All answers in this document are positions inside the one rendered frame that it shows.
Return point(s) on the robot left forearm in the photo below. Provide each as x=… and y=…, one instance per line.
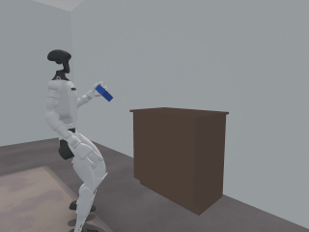
x=85, y=98

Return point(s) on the right robot thigh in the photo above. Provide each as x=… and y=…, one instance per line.
x=85, y=172

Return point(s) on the robot right hand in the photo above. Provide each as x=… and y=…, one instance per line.
x=83, y=151

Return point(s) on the right robot shin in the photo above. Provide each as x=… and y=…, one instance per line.
x=83, y=208

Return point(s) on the right robot upper arm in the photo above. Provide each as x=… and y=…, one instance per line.
x=54, y=90

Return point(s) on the robot left hand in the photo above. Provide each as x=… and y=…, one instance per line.
x=102, y=83

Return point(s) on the table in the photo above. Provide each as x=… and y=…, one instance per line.
x=179, y=153

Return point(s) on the sponge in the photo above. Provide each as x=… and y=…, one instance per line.
x=104, y=93

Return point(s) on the robot right forearm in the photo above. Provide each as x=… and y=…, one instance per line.
x=53, y=121

